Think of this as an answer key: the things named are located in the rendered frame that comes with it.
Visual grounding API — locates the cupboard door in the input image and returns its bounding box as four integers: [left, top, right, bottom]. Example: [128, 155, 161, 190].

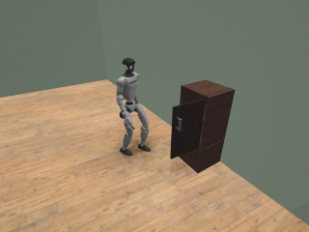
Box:
[170, 99, 206, 159]

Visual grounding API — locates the right robot forearm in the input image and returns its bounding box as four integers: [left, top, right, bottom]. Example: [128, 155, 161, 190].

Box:
[116, 96, 128, 118]

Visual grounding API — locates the right robot hand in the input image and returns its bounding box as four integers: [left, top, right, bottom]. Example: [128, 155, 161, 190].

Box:
[124, 116, 136, 131]

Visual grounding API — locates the robot right thigh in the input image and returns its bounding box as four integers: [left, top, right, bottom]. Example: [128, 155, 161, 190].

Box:
[119, 109, 133, 138]

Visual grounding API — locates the robot right foot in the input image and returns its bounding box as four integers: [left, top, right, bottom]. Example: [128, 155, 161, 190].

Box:
[120, 147, 132, 156]

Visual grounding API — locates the left robot forearm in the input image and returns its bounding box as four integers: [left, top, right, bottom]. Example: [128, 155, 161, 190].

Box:
[133, 92, 139, 102]

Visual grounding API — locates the robot right upper arm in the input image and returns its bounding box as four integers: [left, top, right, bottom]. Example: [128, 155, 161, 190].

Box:
[116, 77, 126, 101]

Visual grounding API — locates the handle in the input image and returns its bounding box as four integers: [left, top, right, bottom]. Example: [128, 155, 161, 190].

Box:
[176, 117, 183, 131]

